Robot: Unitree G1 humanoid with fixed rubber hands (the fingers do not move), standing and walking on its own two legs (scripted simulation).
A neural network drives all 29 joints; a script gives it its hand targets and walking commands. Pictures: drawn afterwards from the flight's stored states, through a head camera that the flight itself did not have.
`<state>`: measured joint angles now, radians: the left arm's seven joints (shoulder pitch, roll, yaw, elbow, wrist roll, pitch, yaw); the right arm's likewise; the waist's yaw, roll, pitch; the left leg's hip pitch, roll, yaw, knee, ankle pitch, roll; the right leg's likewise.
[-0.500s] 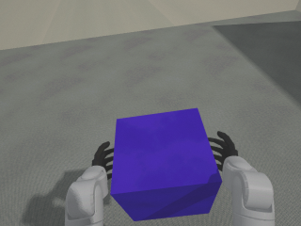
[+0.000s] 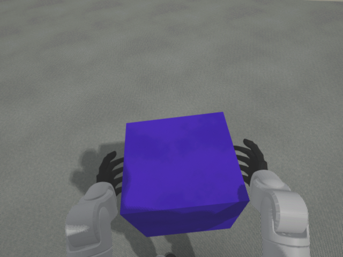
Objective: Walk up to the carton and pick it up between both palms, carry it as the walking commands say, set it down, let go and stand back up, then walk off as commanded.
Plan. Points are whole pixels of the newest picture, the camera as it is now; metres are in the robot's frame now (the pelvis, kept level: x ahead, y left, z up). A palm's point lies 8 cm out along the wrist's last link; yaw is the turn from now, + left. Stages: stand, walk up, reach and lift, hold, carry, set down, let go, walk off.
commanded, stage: carry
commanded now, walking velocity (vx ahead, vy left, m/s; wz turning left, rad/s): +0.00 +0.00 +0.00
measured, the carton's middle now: (181, 179) +0.31 +0.02 +0.00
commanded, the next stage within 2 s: none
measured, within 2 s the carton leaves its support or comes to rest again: neither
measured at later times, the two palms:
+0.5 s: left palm (90, 219) +0.19 +0.19 +0.07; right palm (258, 208) +0.22 -0.12 +0.09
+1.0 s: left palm (96, 229) +0.17 +0.18 +0.07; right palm (271, 228) +0.19 -0.13 +0.08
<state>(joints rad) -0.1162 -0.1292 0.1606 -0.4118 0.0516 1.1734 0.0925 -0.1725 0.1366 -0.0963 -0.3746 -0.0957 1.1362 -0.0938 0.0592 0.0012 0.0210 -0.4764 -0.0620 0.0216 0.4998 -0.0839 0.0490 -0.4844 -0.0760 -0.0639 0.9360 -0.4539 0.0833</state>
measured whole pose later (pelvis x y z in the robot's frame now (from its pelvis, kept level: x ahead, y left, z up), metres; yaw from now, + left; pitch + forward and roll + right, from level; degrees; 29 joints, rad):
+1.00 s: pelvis -0.09 +0.02 +0.01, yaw +1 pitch +1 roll +0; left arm -0.15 -0.13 0.15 -0.14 0.15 1.08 0.04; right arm -0.18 0.14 -0.15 -0.14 -0.13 1.06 -0.08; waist 0.00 0.02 -0.10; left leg -0.40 0.05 0.02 0.49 -0.11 -0.02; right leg -0.37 -0.04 -0.08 0.54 -0.19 0.00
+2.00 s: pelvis -0.06 +0.01 +0.01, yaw +0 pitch +1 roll +1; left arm -0.08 -0.13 0.15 0.07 0.17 0.75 0.02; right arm -0.11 0.13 -0.12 0.07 -0.16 0.72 -0.06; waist -0.01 0.00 -0.09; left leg -0.36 0.06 0.03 0.49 -0.15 -0.04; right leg -0.34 -0.04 -0.08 0.56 -0.24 -0.01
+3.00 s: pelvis -0.03 +0.01 +0.03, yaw -8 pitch -7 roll +0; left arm -0.13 -0.13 0.20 0.17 0.28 0.77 -0.01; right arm -0.24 0.15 -0.17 0.29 -0.27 0.70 0.00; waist 0.10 0.00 0.01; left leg 0.00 0.02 -0.08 0.27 -0.14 -0.03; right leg -0.01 0.05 0.09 0.29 -0.14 -0.02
